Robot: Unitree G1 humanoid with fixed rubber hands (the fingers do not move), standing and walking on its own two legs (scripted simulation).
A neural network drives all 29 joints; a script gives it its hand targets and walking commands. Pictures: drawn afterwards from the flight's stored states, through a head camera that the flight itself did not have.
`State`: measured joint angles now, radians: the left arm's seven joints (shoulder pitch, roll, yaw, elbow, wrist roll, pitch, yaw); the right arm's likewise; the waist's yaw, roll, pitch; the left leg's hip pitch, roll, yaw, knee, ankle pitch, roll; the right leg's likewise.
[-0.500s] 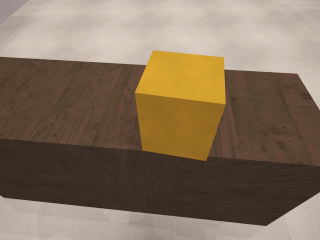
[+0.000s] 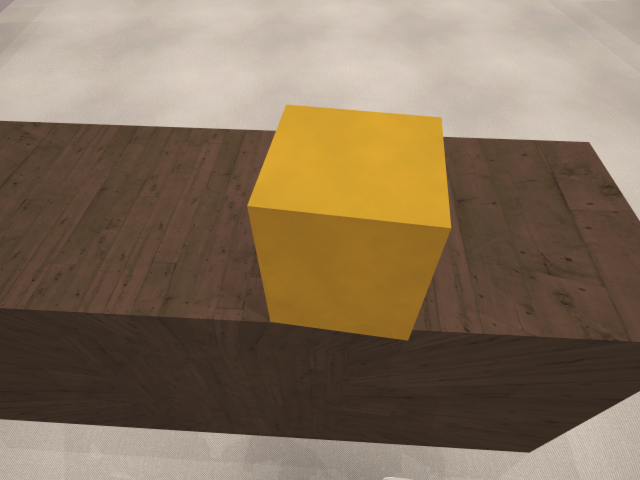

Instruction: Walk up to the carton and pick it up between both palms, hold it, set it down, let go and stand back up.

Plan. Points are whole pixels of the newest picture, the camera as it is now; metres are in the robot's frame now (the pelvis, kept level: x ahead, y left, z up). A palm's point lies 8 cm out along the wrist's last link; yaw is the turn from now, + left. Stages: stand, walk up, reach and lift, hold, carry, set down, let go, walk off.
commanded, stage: walk up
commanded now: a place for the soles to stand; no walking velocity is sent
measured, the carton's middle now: (349, 227) +0.44 -0.03 +0.06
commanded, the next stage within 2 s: reach and lift in 1.92 s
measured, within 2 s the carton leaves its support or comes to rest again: neither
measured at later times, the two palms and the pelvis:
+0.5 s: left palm out of the picture +0.13 +0.25 -0.10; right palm out of the picture +0.12 -0.24 -0.10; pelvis +0.03 +0.01 +0.01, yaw -5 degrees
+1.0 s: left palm out of the picture +0.15 +0.25 -0.11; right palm out of the picture +0.04 -0.25 -0.12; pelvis +0.03 +0.02 +0.00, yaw -11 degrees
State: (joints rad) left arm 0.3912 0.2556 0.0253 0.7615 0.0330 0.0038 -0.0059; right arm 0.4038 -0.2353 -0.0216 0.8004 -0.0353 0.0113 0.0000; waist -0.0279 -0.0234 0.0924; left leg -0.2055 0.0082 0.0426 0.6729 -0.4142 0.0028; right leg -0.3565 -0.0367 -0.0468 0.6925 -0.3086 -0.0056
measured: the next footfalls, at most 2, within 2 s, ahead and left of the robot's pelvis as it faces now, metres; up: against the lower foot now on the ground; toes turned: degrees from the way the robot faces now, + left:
none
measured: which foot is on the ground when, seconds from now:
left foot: down 0.00-1.00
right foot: down 0.00-1.00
